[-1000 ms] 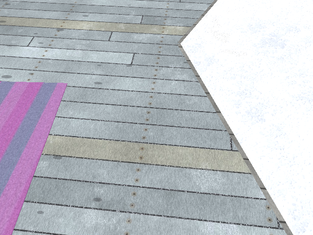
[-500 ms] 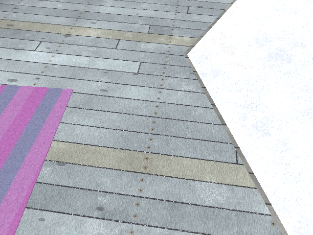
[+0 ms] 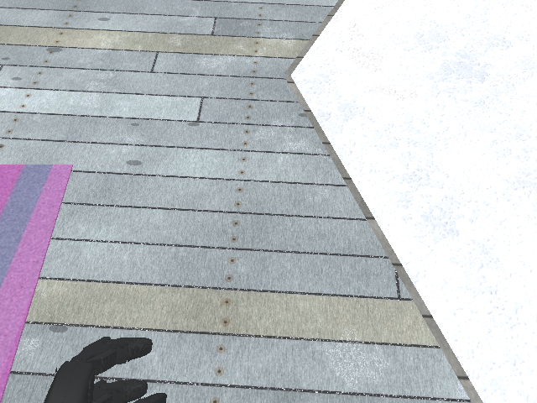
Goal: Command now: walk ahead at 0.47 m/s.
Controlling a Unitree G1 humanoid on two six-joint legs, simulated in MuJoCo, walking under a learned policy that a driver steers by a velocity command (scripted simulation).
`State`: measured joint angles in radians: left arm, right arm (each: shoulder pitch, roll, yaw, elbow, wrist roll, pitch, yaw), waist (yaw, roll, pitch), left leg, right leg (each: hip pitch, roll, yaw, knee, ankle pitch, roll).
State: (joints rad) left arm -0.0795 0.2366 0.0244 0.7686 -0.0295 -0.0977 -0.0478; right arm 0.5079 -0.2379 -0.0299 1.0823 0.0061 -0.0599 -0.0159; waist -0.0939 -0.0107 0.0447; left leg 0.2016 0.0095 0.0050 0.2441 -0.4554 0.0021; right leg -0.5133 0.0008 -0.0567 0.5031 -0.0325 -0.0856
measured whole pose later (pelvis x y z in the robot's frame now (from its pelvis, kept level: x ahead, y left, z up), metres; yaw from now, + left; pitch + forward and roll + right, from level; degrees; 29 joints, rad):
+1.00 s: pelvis +0.57 +0.03 +0.02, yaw -1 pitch +2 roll +2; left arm 0.03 0.25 0.04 0.86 -0.02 -0.08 -0.03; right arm 0.38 -0.25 -0.05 0.98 0.01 -0.08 0.00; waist -0.07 -0.04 0.01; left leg 0.06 -0.06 0.06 0.18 -0.27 0.04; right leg -0.62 -0.09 0.01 0.55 0.07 -0.02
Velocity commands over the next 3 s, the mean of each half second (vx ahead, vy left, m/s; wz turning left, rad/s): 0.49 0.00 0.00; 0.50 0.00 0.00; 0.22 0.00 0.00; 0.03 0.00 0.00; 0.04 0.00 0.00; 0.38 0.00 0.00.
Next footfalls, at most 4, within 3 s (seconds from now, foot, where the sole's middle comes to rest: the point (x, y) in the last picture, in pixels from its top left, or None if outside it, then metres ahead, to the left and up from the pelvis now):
0.54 left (202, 389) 0.49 0.13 -0.75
1.10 right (284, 266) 0.81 -0.10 -0.75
1.48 left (197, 263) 0.84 0.14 -0.75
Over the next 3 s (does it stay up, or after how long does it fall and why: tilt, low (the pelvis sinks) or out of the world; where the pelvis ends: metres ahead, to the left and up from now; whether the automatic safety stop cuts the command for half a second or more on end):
stays up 0.98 0.05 0.02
